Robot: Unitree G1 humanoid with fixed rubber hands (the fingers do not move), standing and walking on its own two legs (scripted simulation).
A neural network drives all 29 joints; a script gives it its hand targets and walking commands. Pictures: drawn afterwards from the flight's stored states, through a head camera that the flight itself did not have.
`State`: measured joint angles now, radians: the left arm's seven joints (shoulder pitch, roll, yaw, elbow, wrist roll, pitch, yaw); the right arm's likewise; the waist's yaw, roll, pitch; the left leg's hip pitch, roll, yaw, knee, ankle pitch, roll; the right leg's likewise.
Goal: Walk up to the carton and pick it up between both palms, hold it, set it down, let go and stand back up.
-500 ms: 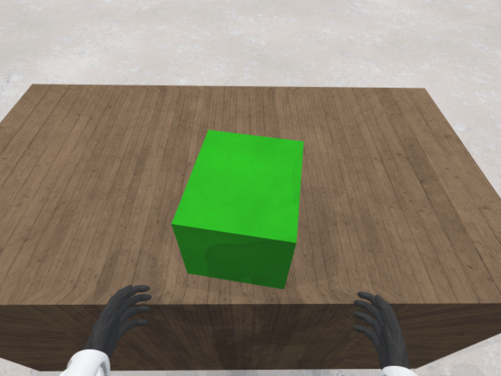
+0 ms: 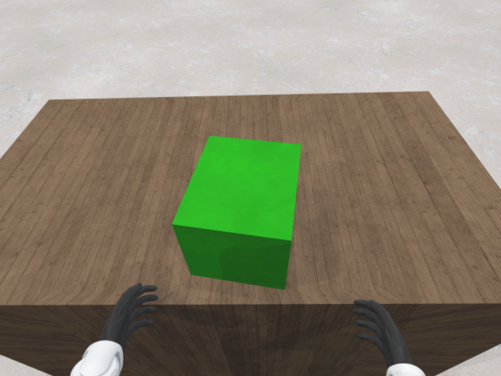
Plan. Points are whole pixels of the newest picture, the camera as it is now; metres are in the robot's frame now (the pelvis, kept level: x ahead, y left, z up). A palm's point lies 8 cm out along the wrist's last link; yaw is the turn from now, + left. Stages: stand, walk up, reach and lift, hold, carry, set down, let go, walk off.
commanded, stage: let go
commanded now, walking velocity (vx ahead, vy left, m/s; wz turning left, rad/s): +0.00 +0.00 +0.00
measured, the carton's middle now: (245, 210) +0.41 +0.05 -0.01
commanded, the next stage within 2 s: stand in 0.32 s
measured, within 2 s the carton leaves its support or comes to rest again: neither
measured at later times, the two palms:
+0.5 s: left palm (119, 338) +0.17 +0.24 -0.03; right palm out of the picture +0.12 -0.24 -0.09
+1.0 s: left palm (117, 340) +0.17 +0.24 -0.04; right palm out of the picture +0.09 -0.25 -0.11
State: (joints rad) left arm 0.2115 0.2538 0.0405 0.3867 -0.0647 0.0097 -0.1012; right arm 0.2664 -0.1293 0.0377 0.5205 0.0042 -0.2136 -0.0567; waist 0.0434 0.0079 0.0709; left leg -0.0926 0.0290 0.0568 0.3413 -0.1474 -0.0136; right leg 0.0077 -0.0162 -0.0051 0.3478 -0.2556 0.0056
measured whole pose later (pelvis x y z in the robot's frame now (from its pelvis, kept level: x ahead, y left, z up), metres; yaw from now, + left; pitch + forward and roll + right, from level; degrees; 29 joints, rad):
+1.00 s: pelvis -0.01 +0.00 -0.01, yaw +1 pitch -1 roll +0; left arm 0.27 0.29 -0.01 0.35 0.00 -0.12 -0.01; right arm 0.28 -0.24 -0.02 0.74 -0.02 -0.02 0.04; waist 0.00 -0.01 -0.01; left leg -0.30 0.03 0.03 0.52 -0.21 0.00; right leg -0.19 -0.02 -0.02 0.52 -0.32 0.01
